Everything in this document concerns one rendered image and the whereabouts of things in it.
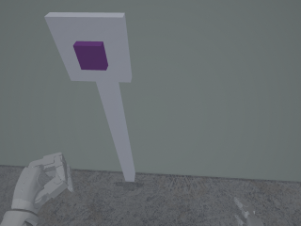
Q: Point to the robot right hand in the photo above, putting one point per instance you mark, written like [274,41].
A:
[249,218]

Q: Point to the robot left hand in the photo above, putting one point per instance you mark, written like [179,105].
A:
[35,187]

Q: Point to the panel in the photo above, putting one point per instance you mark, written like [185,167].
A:
[110,27]

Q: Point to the robot left forearm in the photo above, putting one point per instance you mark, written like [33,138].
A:
[20,217]

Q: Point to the button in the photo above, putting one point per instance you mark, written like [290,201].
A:
[91,55]

